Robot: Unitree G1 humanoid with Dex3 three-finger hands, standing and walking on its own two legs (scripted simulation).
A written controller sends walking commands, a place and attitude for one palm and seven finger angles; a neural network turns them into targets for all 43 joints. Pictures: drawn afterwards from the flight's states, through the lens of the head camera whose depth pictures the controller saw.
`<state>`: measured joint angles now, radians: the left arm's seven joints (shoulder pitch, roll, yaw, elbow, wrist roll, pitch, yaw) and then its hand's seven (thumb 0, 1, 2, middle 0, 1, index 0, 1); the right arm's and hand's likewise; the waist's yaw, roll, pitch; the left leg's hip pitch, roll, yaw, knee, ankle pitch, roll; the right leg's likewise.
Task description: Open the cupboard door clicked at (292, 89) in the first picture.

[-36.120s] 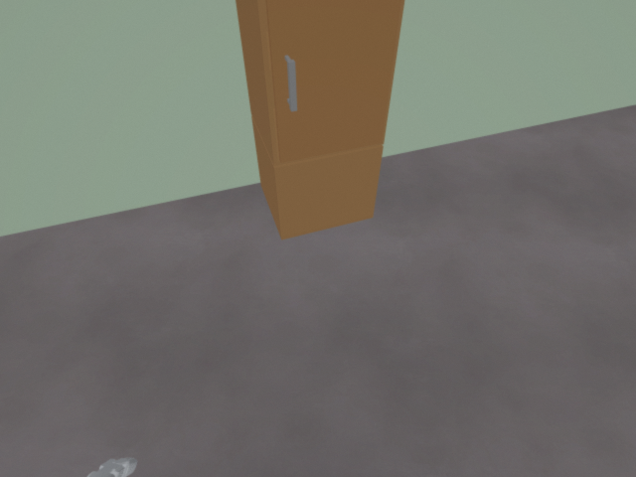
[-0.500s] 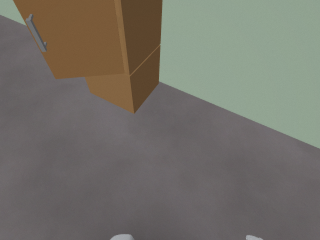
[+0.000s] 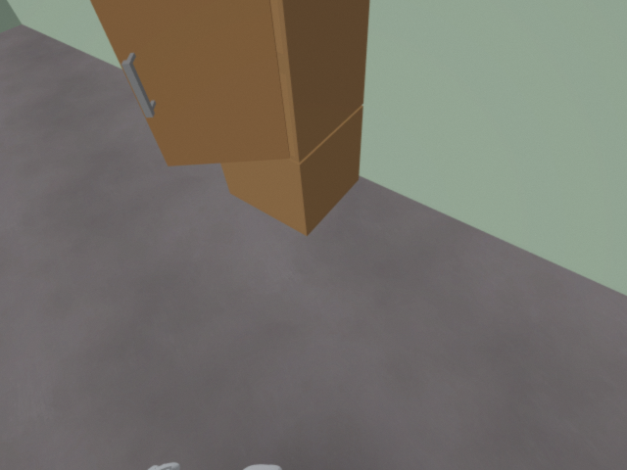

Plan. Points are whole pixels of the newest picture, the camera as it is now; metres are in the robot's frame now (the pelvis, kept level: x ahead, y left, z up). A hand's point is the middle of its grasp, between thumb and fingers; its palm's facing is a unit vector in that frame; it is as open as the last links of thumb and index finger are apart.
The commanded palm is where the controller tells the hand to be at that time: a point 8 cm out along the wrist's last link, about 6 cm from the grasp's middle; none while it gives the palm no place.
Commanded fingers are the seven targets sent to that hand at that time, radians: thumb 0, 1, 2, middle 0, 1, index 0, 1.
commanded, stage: take the last steps up to it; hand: left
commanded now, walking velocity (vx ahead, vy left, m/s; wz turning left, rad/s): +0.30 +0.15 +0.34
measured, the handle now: (141, 86) +0.97 +0.50 -0.04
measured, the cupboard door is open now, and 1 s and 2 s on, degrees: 39 39 39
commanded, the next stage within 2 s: come to a stop and stand still in 1.38 s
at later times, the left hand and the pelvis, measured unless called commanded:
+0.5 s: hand out of the picture -0.06 +0.23 -0.17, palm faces +0.27 -0.95 -0.17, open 7.3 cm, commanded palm none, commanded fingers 0.00 0.90 0.90 -0.20 -0.30 -0.20 -0.30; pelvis +0.07 +0.08 +0.00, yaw +9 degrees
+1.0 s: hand (151, 323) +0.36 +0.32 -0.15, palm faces +0.03 -0.98 -0.20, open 7.3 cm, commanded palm none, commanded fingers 0.00 0.90 0.90 -0.20 -0.30 -0.20 -0.30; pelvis +0.23 +0.14 +0.00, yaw +6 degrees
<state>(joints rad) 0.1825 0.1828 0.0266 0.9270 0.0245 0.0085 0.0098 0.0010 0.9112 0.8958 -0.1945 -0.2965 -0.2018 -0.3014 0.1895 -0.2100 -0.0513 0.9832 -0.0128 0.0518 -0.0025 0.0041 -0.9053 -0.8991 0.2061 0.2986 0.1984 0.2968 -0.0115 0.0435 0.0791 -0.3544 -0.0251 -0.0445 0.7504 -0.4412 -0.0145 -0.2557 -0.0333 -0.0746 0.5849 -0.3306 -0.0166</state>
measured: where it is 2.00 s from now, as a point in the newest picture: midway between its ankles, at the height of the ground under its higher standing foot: (279, 391)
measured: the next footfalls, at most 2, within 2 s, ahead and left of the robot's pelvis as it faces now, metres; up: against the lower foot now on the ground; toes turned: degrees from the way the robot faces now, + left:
left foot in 0.50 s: +0.13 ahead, +0.21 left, +0.00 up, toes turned +15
right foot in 1.02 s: +0.36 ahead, +0.05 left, +0.00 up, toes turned +0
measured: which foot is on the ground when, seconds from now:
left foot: up 0.00-0.48, down 0.50-1.00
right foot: down 0.00-0.50, up 0.52-1.00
